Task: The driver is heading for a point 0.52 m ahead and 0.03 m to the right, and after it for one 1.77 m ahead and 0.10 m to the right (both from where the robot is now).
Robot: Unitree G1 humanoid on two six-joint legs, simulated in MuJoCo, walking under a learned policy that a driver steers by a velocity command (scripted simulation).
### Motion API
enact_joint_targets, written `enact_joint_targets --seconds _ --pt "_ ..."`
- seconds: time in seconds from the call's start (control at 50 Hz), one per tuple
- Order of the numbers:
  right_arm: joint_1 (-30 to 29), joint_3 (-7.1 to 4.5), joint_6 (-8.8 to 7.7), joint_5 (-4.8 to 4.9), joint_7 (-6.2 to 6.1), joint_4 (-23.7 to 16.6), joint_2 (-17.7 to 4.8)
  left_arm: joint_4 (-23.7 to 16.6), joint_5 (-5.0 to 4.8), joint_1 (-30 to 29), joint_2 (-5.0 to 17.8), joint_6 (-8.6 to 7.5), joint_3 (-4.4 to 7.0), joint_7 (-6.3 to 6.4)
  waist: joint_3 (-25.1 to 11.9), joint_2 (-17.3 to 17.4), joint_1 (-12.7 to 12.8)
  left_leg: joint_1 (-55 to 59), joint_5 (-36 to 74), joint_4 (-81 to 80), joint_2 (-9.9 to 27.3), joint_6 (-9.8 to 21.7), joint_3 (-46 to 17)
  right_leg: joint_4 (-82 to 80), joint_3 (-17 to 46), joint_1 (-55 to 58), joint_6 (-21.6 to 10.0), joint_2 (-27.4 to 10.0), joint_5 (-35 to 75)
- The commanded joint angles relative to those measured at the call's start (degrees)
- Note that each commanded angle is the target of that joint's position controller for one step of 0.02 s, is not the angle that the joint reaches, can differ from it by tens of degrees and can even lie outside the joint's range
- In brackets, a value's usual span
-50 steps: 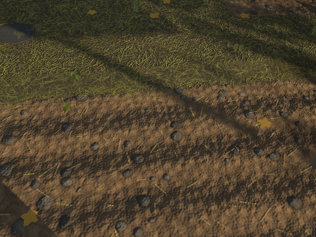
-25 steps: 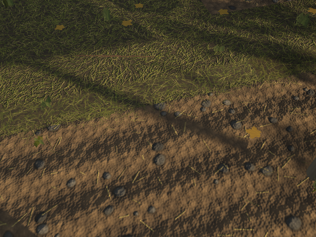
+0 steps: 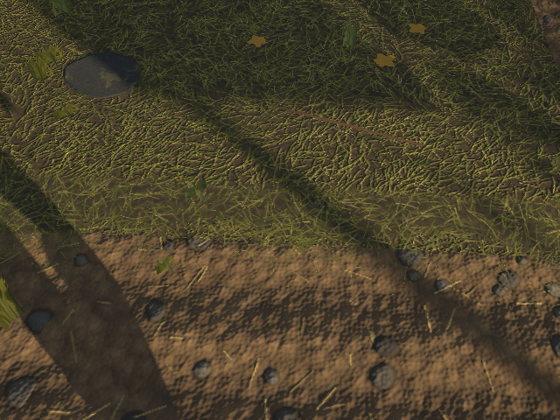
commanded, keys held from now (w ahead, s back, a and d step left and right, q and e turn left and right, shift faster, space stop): w+q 0.06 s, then w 0.42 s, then no key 0.52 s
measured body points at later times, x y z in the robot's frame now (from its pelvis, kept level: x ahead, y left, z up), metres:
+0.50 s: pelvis +0.29 -0.06 +0.01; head +0.32 -0.06 +0.46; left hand +0.42 +0.22 -0.08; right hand +0.39 -0.33 -0.12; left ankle +0.15 +0.06 -0.64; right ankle +0.37 -0.14 -0.73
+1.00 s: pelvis +0.45 -0.02 +0.01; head +0.48 +0.00 +0.46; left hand +0.51 +0.26 -0.13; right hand +0.66 -0.23 -0.09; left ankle +0.52 +0.10 -0.73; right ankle +0.42 -0.16 -0.71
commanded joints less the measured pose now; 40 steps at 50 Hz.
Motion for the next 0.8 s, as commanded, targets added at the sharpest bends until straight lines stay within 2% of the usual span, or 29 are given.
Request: enact_joint_targets --seconds 0.02,0.08,0.12,0.18,0.24,0.28,0.34,0.36,0.38,0.4,0.42,0.44,0.46,0.48,0.5,0.52,0.56,0.6,0.64,0.7,0.76,0.8 --pt "2.7 -1.58 -0.98 -0.94 -0.81 -4.1 -6.3 -6.1 1.11 -1.9 7.8 -1.62 1.98 0.16 -7.5 -0.5 0.0 19.0 8.3 -17.4 16.1 11.9 -25.1 -2.6 4.6 -17.8 0.0 -4.9 4.7" --pt "2.8 -1.75 -1.31 -0.61 -1.47 -4.1 -7.0 -6.6 1.92 -1.0 6.0 0.21 1.75 0.35 -6.2 0.8 1.3 11.9 14.9 -19.6 14.3 12.2 -19.8 -9.6 2.7 -15.7 2.7 -5.1 8.2" --pt "4.4 -1.84 -1.36 -0.59 -2.14 -3.2 -7.6 -7.7 2.10 -4.7 4.7 0.60 1.14 0.43 -4.8 1.6 0.0 9.8 16.7 -20.2 12.7 10.9 -15.8 -17.4 1.7 -16.2 4.0 -4.8 15.8" --pt "7.0 -1.58 -1.16 -0.27 -2.47 -1.7 -7.4 -8.8 1.80 -10.6 3.1 0.14 0.31 -0.13 -4.3 3.3 -3.1 8.7 11.8 -19.4 9.9 7.5 -11.7 -31.0 0.6 -11.7 3.9 -2.7 29.1" --pt "10.1 -1.58 -1.11 -0.10 -2.25 -0.1 -8.1 -10.1 0.81 -15.2 4.1 -0.34 0.33 -0.91 -3.0 4.2 -5.4 11.8 6.0 -18.7 12.3 7.2 -14.2 -36.9 0.7 -11.0 3.0 -1.5 32.3" --pt "11.7 -1.58 -0.83 0.04 -2.26 0.8 -8.1 -11.2 0.77 -17.2 5.1 -0.74 0.56 -1.48 -2.2 4.3 -5.9 17.1 6.7 -16.0 14.6 7.0 -16.7 -39.7 1.2 -13.7 1.6 -1.1 28.6" --pt "12.1 -1.85 -0.07 -0.18 -2.57 1.6 -8.7 -11.4 0.76 -15.1 6.4 -1.30 1.09 -2.03 -2.4 6.0 -4.1 22.9 14.0 -12.0 17.1 5.7 -19.4 -42.2 0.6 -12.1 -1.2 -0.1 20.7" --pt "10.9 -1.82 0.17 -0.11 -2.64 1.4 -8.7 -10.5 0.83 -11.2 7.1 -1.48 1.59 -1.94 -4.0 6.4 -1.6 23.1 21.8 -8.3 16.0 4.7 -18.4 -44.2 -0.9 -6.7 -2.5 1.2 19.9" --pt "10.1 -1.34 0.26 -0.31 -2.62 1.0 -7.6 -8.5 1.15 -4.2 9.1 -1.64 2.61 -1.65 -9.0 5.5 1.8 21.4 28.6 -0.2 12.9 3.2 -15.8 -44.5 -0.9 4.0 -4.5 0.9 22.2" --pt "9.6 -0.26 0.20 -1.18 -2.70 -0.5 -5.3 -7.3 1.86 5.9 12.4 -1.68 3.42 -1.28 -17.8 0.7 6.0 12.7 19.6 15.5 9.2 0.9 -12.4 -42.5 8.8 20.2 -8.8 -8.1 24.1" --pt "18.0 0.90 -0.75 -0.02 -2.55 -0.5 -1.2 -5.1 1.76 11.1 16.0 -1.02 4.65 -1.61 -24.8 -16.3 3.4 -9.6 -13.3 35.5 -0.1 -3.8 -7.6 -46.6 33.9 40.3 -18.0 -19.5 11.8" --pt "15.9 0.41 -1.29 0.43 -2.43 0.0 -5.3 -4.9 0.13 11.6 10.6 -0.74 3.27 -1.88 -22.6 -13.2 5.2 -18.2 -22.9 41.9 1.6 -3.9 -11.8 -52.5 42.0 40.3 -17.4 -20.4 -1.2" --pt "9.7 -0.44 -1.55 1.05 -2.25 -1.3 -8.2 -5.5 0.18 7.8 8.1 -0.39 2.41 -1.58 -13.8 -7.8 5.8 -21.6 -18.2 43.5 4.6 -3.7 -10.9 -53.7 34.3 33.4 -14.8 -18.5 -2.5" --pt "5.7 -0.19 -1.73 0.52 -2.31 -2.4 -7.5 -6.3 0.93 4.2 7.5 0.05 1.97 -1.41 -9.4 -3.1 4.4 -20.4 -13.5 41.6 7.3 -3.7 -8.3 -54.6 27.8 25.8 -13.3 -16.2 2.7" --pt "3.5 -0.35 -1.83 -0.46 -2.34 -3.0 -6.9 -6.4 1.47 1.4 6.4 0.18 1.47 -1.49 -4.9 -1.9 3.0 -18.9 -10.9 38.0 8.7 -4.3 -7.3 -55.8 23.2 18.9 -13.3 -14.3 14.1" --pt "4.4 -0.58 -1.61 -0.92 -2.38 -2.8 -6.4 -6.6 1.99 -0.1 5.5 -0.04 1.00 -1.49 -4.6 -3.0 1.0 -15.0 -9.7 35.7 10.0 -4.9 -7.1 -56.0 19.1 15.1 -12.7 -12.7 26.2" --pt "7.6 -0.23 -0.90 -0.93 -2.53 -1.8 -4.1 -5.7 1.72 -0.8 5.0 -0.40 0.73 -1.58 -6.2 -4.4 -1.1 -10.1 -10.4 31.0 10.1 -6.5 -5.7 -55.5 12.1 12.1 -12.9 -10.8 46.1" --pt "6.8 0.40 -0.42 -1.23 -2.86 -2.0 -2.3 -4.6 1.50 -1.1 6.5 -0.31 1.05 -1.16 -6.9 -4.7 -1.6 -8.7 -7.8 24.0 9.6 -7.8 -4.2 -55.4 7.3 10.6 -13.1 -9.9 56.4" --pt "4.6 0.98 -0.24 -1.38 -2.85 -2.2 -1.1 -3.8 1.26 -1.3 7.9 0.57 1.43 -0.55 -8.0 -4.9 -1.0 -5.5 -1.0 16.1 9.2 -8.1 -3.1 -55.4 3.4 9.6 -12.0 -8.2 57.6" --pt "-0.1 0.98 -0.17 -1.06 -2.49 -2.6 -1.4 -2.0 0.90 1.0 8.2 1.64 1.37 -0.10 -8.7 -5.2 1.2 -1.8 8.7 6.9 7.8 -7.7 -2.6 -55.2 1.6 10.7 -10.7 -7.3 53.5" --pt "-3.4 0.57 -0.32 -1.23 -2.07 -3.6 -2.5 -0.5 0.67 2.0 8.3 2.53 1.27 -0.01 -7.9 -5.2 2.0 -1.0 8.5 1.9 7.2 -6.4 -3.4 -52.9 3.5 13.4 -10.4 -8.9 48.7" --pt "-3.0 0.19 -0.59 -1.60 -1.79 -3.5 -3.3 -0.1 0.28 0.9 8.3 3.06 1.22 0.12 -7.6 -4.9 0.8 1.6 8.0 -2.7 6.6 -4.8 -3.2 -49.2 4.8 14.2 -9.4 -9.2 45.5"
